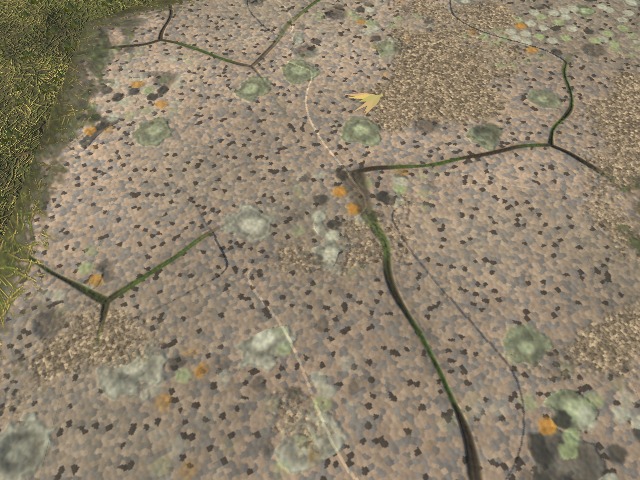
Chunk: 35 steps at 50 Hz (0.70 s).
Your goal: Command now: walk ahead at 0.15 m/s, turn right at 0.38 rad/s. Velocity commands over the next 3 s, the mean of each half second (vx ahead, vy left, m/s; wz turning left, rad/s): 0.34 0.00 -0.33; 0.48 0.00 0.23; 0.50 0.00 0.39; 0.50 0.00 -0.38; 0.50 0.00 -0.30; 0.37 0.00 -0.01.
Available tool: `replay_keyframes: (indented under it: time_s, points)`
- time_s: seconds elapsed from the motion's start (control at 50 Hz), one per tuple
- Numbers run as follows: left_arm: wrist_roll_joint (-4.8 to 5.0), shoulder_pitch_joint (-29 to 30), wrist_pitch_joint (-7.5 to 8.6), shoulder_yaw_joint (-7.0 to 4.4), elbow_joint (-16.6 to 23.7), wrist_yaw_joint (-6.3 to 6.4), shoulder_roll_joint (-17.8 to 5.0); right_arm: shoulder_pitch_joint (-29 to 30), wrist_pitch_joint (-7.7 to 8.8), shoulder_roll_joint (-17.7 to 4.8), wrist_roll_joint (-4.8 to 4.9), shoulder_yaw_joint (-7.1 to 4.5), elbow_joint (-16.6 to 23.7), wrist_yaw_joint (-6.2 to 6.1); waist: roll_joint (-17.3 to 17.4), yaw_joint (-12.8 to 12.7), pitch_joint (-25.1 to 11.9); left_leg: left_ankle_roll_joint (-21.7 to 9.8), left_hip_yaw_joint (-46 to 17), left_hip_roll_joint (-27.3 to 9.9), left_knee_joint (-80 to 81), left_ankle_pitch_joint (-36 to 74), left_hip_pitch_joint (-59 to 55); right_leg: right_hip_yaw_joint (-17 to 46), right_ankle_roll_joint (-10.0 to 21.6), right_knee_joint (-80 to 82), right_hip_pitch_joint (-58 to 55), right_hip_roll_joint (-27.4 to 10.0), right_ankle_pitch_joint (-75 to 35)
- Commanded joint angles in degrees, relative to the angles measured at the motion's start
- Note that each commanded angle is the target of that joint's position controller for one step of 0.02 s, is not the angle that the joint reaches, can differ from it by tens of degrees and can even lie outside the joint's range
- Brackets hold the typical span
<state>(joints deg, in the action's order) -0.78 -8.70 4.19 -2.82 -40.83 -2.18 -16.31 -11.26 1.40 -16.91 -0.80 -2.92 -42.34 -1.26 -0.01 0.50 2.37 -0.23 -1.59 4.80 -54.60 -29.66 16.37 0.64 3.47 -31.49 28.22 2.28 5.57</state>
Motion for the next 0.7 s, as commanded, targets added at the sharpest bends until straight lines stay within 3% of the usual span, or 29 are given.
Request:
replay_keyframes:
  time_s: [0.02, 0.04, 0.06, 0.08, 0.12, 0.2, 0.26, 0.32, 0.34, 0.36, 0.38, 0.4, 0.42, 0.46, 0.5, 0.6, 0.66, 0.7]
  points:
    - [1.32, -5.5, -1.33, -2.70, 4.5, 1.15, -8.6, -3.9, -0.17, -7.0, 1.23, -1.33, 4.4, 0.53, -4.0, -2.1, -17.3, 1.9, -5.5, -2.9, -22.7, -1.9, 21.3, 28.7, 14.7, 10.1, -29.9, -18.5, -9.4]
    - [2.00, -4.1, -2.11, -2.28, 4.7, 1.46, -7.8, -1.6, -0.68, -6.8, 0.94, -1.46, 4.8, 0.41, -0.8, -1.6, -12.2, 1.7, -4.7, -4.9, -17.5, 1.2, 21.8, 26.5, 12.4, 13.8, -22.3, -16.2, 7.6]
    - [2.01, -2.3, -2.53, -2.22, 5.1, 1.80, -7.9, -0.3, -1.07, -7.1, 0.45, -1.77, 5.7, 0.19, -2.5, -0.2, -8.9, 1.5, -4.1, -6.4, -10.9, 3.7, 19.6, 25.9, 10.7, 16.8, -15.7, -14.2, 18.7]
    - [1.43, -0.7, -2.96, -2.41, 5.8, 2.11, -8.6, -0.2, -1.16, -6.2, 0.27, -1.59, 6.0, 0.24, -5.7, 0.7, -6.9, 1.8, -2.2, -5.6, -5.8, 5.1, 16.1, 24.6, 9.6, 19.1, -10.8, -11.6, 22.4]
    - [0.65, -0.3, -3.25, -2.92, 6.6, 2.97, -9.3, -1.0, -0.38, -4.8, 0.14, -1.26, 5.6, 0.18, -8.5, 0.6, -7.1, 2.7, -0.8, -4.6, 0.8, 6.5, 11.4, 22.0, 9.7, 20.0, -7.4, -9.5, 20.6]
    - [1.67, -1.9, -3.40, -3.61, 6.9, 3.72, -10.4, 0.0, 1.41, -4.0, 0.40, -0.86, 5.4, 0.37, -8.2, -0.8, -9.4, 3.3, -0.7, -4.2, 11.6, 11.0, 7.2, 21.9, 9.6, 17.8, -8.1, -9.3, 21.5]
    - [1.63, -3.9, -3.84, -3.16, 6.3, 3.27, -9.5, 0.0, 2.52, -4.0, 1.00, -0.87, 5.3, 0.86, -8.8, -1.6, -9.0, 2.3, 0.6, -4.1, 17.6, 13.4, 3.8, 23.2, 8.9, 16.6, -8.0, -10.2, 25.4]
    - [1.35, -3.5, -4.15, -2.11, 6.1, 2.67, -7.2, -4.1, 3.65, -3.3, 0.81, -1.12, 3.9, 1.04, -7.2, 1.5, -6.5, -0.5, 1.6, -4.8, 27.3, 14.9, -6.1, 21.7, 5.7, 12.4, -2.2, -7.3, 30.3]
    - [1.24, -2.0, -3.94, -1.24, 6.8, 2.56, -4.5, -7.9, 3.93, -5.4, 0.36, -1.62, 3.4, 0.65, -3.1, 3.1, -5.7, -2.7, -5.7, -11.2, 32.5, 8.8, -10.1, 18.6, 3.0, 4.5, 2.5, -4.4, 29.6]
    - [1.49, -1.1, -3.18, -0.23, 8.0, 2.49, -0.4, -11.6, 3.84, -9.8, -0.74, -2.55, 2.5, 0.42, 8.6, 3.2, -4.7, -7.3, -22.5, -20.8, 40.9, -5.4, -14.9, 7.9, -0.5, -11.9, 12.2, 3.1, 24.8]
    - [2.20, 0.5, -1.86, -0.95, 9.9, 2.48, -3.5, -12.4, 3.91, -13.4, -1.53, -3.91, 1.6, 1.02, 14.9, 2.9, 0.3, -13.4, -38.2, -27.6, 45.8, -15.9, -13.1, 7.2, -0.4, -21.2, 21.6, 2.0, 24.6]
    - [2.37, -0.1, -1.05, -1.88, 9.0, 2.28, -6.7, -10.5, 4.27, -10.3, -0.23, -3.26, 2.2, 0.87, 10.4, 2.0, 2.7, -14.0, -36.6, -27.0, 45.3, -15.4, -13.2, 9.7, -0.4, -25.7, 24.5, -0.5, 20.3]
    - [2.04, -1.0, -0.73, -2.19, 7.7, 1.91, -7.3, -9.5, 4.36, -8.1, 0.59, -2.63, 2.3, 0.71, 8.2, 1.3, 2.5, -12.3, -30.9, -24.2, 44.3, -10.2, -14.6, 9.1, -0.7, -26.7, 25.1, -1.3, 16.1]
    - [1.13, 0.1, -0.35, -2.04, 7.1, 1.58, -5.9, -9.1, 4.13, -7.2, 0.92, -2.18, 2.0, 0.63, 7.0, 1.4, 1.4, -10.2, -22.8, -20.7, 44.7, 0.2, -15.5, 6.2, -2.0, -25.4, 23.9, -3.8, 9.3]
    - [1.10, 2.2, -0.22, -1.55, 7.1, 1.28, -3.8, -10.4, 4.12, -6.1, 0.62, -1.74, 1.3, 0.62, 7.2, 2.3, 0.6, -9.7, -16.2, -18.1, 45.7, 10.4, -13.7, 2.8, -3.3, -23.7, 20.0, -4.5, 3.5]
    - [1.60, 10.3, 0.43, -0.18, 9.1, 0.42, -0.3, -14.0, 3.11, -6.6, 1.45, -1.66, -1.3, 0.55, 7.8, 5.3, 1.4, -9.5, -7.9, -15.4, 45.4, 22.9, -10.2, -0.8, -5.0, -7.0, 9.4, -3.7, -3.1]
    - [2.13, 12.8, 1.31, -0.42, 9.7, -0.51, -1.4, -16.0, 2.35, -8.6, 1.97, -2.18, -2.3, 0.56, 8.1, 5.8, 2.0, -10.0, -9.4, -16.7, 43.5, 24.2, -9.9, -1.3, -5.0, -0.7, 3.8, -2.0, -2.3]
    - [2.43, 11.8, 1.86, -0.99, 9.7, -0.76, -3.0, -15.8, 1.90, -9.4, 2.39, -2.51, -2.7, 0.43, 8.8, 4.1, 1.6, -9.4, -12.0, -18.3, 41.5, 25.6, -11.0, -0.2, -3.9, 2.8, -0.2, -1.9, -0.9]
